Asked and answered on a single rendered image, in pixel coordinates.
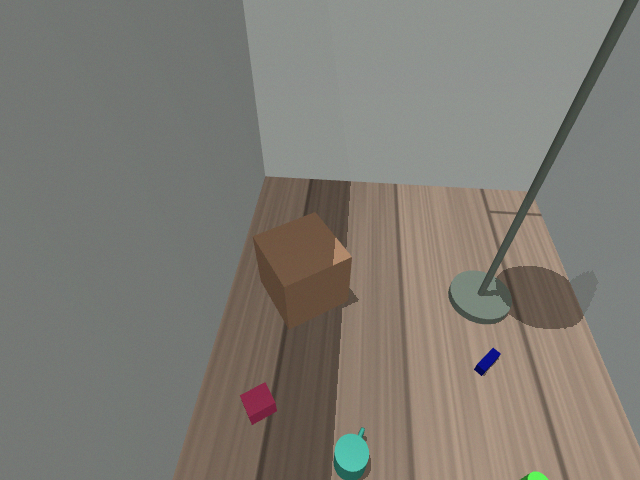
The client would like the floor lamp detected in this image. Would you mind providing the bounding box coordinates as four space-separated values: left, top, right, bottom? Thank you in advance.
448 0 639 324

